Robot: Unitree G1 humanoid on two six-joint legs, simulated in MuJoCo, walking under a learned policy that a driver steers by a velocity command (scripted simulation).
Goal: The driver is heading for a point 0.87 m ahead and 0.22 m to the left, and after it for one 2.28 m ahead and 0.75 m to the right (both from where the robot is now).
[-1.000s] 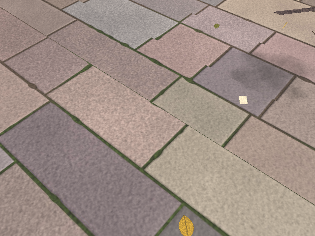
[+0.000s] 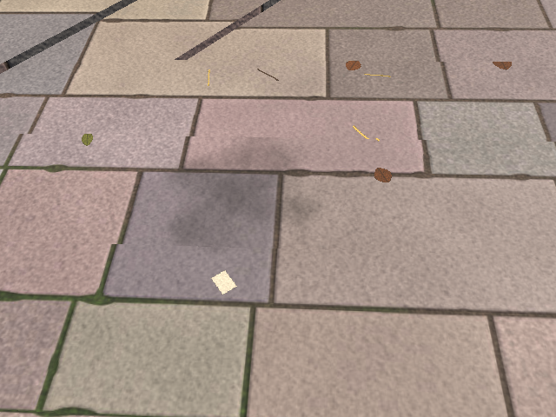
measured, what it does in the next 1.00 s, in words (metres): walks ahead: left foot, then right foot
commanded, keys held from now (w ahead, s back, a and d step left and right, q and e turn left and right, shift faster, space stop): w+e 0.02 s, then w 0.10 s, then no key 0.30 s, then q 0.58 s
